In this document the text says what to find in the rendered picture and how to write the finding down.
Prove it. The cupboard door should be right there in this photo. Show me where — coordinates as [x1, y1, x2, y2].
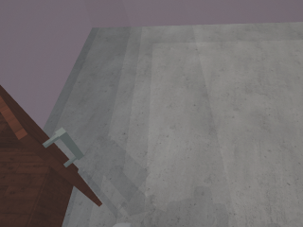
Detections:
[0, 87, 102, 206]

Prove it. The handle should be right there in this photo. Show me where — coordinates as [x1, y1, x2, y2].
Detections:
[43, 128, 84, 167]

